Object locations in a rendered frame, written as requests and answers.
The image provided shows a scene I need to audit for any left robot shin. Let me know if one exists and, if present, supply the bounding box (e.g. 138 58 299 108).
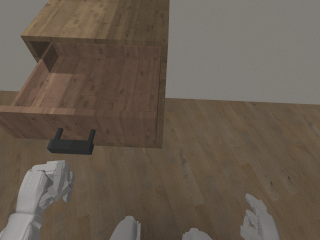
125 216 135 220

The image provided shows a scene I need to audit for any robot left hand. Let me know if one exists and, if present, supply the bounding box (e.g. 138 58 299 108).
16 160 75 217

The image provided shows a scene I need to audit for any left robot thigh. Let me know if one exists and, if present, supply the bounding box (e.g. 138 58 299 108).
109 219 141 240

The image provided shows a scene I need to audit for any cabinet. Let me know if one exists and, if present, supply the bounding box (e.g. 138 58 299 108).
20 0 170 149

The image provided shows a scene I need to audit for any left robot forearm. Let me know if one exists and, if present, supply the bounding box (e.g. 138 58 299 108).
0 212 44 240

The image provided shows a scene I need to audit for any drawer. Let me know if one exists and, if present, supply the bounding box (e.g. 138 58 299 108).
0 42 162 145

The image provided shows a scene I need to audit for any handle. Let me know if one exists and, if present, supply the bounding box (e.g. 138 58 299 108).
47 127 96 155

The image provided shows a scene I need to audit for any robot right hand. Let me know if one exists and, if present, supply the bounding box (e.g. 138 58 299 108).
240 193 281 240

